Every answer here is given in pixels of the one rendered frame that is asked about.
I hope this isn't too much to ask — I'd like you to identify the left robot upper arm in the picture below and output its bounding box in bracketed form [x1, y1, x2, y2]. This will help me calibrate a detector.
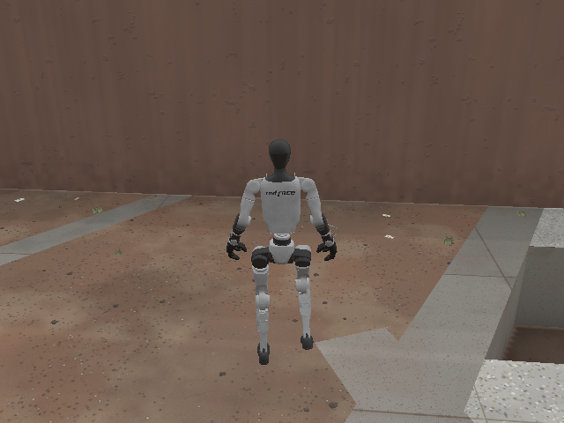
[237, 178, 263, 227]

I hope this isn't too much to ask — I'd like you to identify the right robot thigh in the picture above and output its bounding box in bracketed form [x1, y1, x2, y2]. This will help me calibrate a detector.
[293, 245, 311, 293]

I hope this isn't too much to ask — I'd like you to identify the robot right hand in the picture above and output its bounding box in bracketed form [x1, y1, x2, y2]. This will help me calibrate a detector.
[316, 242, 337, 261]

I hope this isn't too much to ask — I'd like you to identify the left robot forearm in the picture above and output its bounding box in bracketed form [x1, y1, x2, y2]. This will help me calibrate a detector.
[228, 213, 246, 246]

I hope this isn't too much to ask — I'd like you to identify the left robot foot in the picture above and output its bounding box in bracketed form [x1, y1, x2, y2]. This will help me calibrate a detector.
[257, 343, 270, 365]

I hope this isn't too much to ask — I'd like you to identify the robot left hand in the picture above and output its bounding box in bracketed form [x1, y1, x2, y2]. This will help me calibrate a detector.
[226, 242, 247, 260]

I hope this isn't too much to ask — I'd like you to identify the right robot upper arm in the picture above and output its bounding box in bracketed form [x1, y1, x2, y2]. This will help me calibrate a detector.
[299, 177, 324, 226]

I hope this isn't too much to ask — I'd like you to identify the right robot forearm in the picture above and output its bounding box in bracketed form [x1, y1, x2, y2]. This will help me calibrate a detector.
[315, 213, 334, 247]

